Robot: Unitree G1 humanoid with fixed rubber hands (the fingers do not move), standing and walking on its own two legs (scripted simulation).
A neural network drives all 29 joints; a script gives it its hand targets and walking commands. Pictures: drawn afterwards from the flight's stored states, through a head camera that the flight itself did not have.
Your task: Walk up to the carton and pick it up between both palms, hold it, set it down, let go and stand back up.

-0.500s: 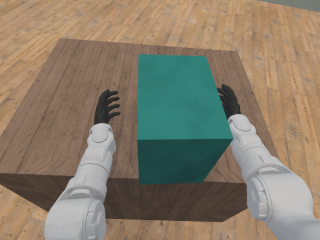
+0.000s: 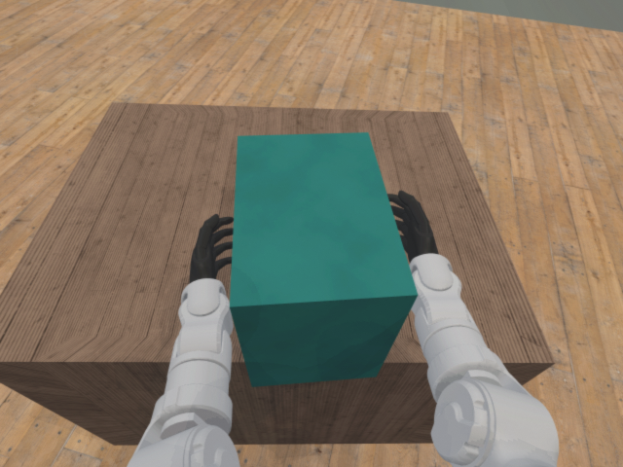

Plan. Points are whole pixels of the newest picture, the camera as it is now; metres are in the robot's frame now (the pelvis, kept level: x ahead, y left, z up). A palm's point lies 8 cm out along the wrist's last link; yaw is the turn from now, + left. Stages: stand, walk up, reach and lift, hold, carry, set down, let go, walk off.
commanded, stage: reach and lift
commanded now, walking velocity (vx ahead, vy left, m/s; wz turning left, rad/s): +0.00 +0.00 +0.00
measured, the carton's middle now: (309, 260) +0.43 +0.06 +0.00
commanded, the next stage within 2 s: none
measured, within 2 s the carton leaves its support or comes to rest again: leaves its support in 1.20 s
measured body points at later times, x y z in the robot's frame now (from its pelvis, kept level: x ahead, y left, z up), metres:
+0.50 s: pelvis +0.00 +0.00 +0.00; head +0.05 +0.03 +0.45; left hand +0.37 +0.20 +0.04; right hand +0.44 -0.09 +0.07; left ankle +0.03 +0.11 -0.74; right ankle -0.04 -0.08 -0.74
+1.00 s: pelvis +0.00 +0.00 +0.00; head +0.05 +0.02 +0.45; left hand +0.37 +0.20 +0.04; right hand +0.43 -0.09 +0.07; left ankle +0.03 +0.11 -0.74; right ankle -0.04 -0.08 -0.74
